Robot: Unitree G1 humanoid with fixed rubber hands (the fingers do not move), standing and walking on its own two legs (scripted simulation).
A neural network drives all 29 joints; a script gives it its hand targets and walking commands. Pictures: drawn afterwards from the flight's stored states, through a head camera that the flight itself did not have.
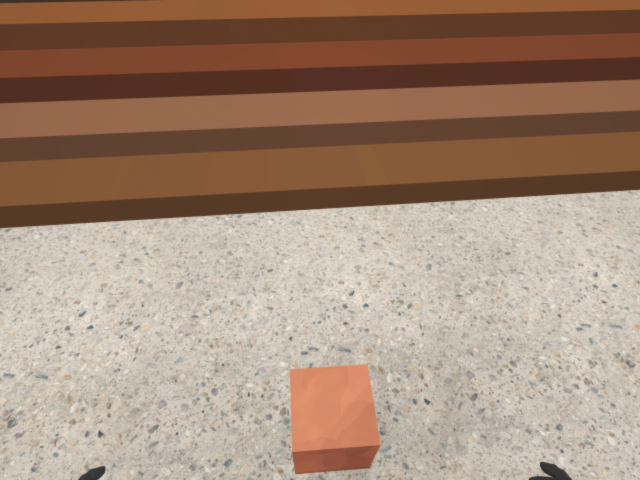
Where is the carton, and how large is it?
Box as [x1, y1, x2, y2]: [290, 364, 380, 473]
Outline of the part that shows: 367,364 290,369 292,454 295,473 365,468 369,466 380,443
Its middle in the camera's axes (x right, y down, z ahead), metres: +0.03 +0.49 +1.07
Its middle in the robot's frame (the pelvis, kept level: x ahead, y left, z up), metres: +0.39 -0.04 -0.66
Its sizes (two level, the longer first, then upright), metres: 0.210 0.200 0.250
